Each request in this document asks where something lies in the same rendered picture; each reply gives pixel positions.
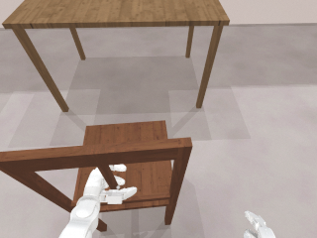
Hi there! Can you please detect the robot right hand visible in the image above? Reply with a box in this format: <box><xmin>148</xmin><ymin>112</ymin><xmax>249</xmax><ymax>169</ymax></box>
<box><xmin>243</xmin><ymin>210</ymin><xmax>275</xmax><ymax>238</ymax></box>

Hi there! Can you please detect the robot left hand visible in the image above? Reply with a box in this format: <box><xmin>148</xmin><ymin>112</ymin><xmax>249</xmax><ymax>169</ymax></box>
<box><xmin>83</xmin><ymin>164</ymin><xmax>137</xmax><ymax>204</ymax></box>

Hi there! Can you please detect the chair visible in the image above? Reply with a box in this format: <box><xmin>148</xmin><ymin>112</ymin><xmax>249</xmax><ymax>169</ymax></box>
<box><xmin>0</xmin><ymin>120</ymin><xmax>193</xmax><ymax>232</ymax></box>

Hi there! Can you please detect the table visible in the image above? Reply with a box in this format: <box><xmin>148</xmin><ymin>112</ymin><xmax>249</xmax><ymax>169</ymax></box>
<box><xmin>2</xmin><ymin>0</ymin><xmax>230</xmax><ymax>112</ymax></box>

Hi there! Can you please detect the robot left forearm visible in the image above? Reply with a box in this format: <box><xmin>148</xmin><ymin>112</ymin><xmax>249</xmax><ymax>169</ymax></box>
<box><xmin>58</xmin><ymin>195</ymin><xmax>101</xmax><ymax>238</ymax></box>

